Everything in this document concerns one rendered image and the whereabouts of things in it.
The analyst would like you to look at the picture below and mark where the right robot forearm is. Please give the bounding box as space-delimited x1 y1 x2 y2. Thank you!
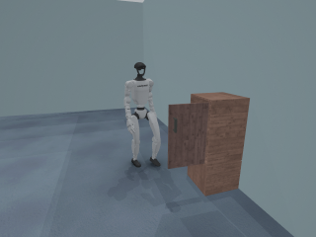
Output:
123 98 131 119

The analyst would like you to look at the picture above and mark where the cupboard door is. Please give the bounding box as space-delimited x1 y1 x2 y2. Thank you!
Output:
167 102 209 169

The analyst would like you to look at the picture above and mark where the right robot upper arm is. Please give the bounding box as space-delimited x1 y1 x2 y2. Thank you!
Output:
124 80 134 104

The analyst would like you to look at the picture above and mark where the right robot thigh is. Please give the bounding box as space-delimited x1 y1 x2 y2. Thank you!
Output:
131 113 140 146

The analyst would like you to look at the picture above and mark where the robot left shin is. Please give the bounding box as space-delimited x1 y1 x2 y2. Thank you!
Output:
152 139 161 160

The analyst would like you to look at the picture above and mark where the handle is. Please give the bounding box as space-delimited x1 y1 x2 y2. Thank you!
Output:
173 118 178 133

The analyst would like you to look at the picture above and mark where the left robot forearm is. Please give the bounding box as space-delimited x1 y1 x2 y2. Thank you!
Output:
148 97 155 112

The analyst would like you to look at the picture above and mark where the left robot upper arm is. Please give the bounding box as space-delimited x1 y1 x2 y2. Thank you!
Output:
147 78 154 98

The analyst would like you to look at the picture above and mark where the robot right hand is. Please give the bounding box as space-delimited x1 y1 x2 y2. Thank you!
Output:
126 118 135 134

